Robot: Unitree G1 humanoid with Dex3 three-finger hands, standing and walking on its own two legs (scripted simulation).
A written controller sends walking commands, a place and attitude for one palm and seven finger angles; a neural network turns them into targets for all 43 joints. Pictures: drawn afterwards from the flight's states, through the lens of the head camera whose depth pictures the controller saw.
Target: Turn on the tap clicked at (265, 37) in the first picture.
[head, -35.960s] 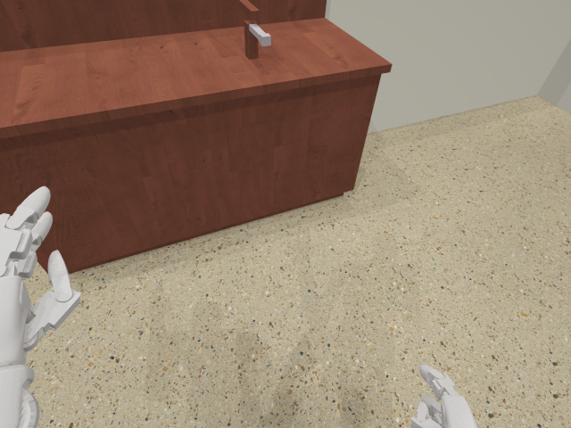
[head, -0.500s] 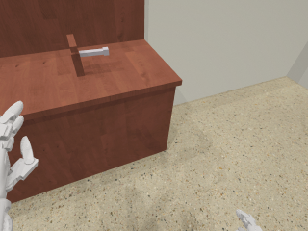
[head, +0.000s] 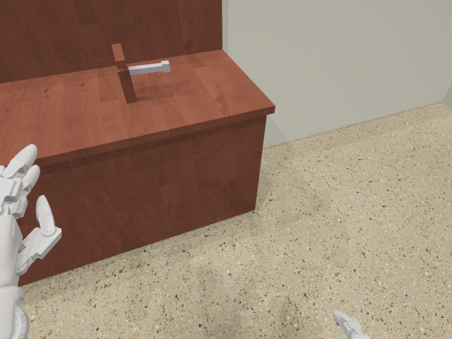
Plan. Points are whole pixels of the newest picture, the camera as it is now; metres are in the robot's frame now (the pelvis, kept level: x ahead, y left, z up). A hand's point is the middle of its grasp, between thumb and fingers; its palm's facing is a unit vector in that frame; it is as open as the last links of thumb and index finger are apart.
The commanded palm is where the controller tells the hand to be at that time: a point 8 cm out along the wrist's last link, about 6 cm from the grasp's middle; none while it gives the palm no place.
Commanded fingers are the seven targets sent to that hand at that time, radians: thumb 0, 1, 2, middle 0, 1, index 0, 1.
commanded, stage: stand and check the lever's angle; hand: left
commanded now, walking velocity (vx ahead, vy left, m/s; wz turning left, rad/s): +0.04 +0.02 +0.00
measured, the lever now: (165, 66) +0.90 +0.27 +0.07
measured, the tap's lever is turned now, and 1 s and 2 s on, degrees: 85 85 85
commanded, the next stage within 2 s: stand and wait in 0.24 s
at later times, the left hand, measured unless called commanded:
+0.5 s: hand (48, 215) +0.24 +0.27 +0.16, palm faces +0.40 -0.84 -0.36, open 7.4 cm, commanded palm +0.19 +0.31 +0.18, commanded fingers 0.00 0.90 0.90 -0.20 -0.30 -0.20 -0.30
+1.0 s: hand (34, 216) +0.24 +0.29 +0.16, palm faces +0.39 -0.85 -0.34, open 7.4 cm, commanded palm +0.18 +0.33 +0.18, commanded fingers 0.00 0.90 0.90 -0.20 -0.30 -0.20 -0.30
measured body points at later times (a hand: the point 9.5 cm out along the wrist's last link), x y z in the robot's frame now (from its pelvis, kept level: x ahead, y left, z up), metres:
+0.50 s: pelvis +0.02 +0.03 +0.00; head +0.03 +0.03 +0.45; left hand +0.21 +0.31 +0.18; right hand +0.21 -0.19 -0.08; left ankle +0.04 +0.15 -0.74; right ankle +0.02 -0.07 -0.74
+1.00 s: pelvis +0.02 +0.05 +0.00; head +0.03 +0.06 +0.45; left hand +0.21 +0.34 +0.17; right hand +0.20 -0.18 -0.07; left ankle +0.04 +0.15 -0.74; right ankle +0.02 -0.07 -0.74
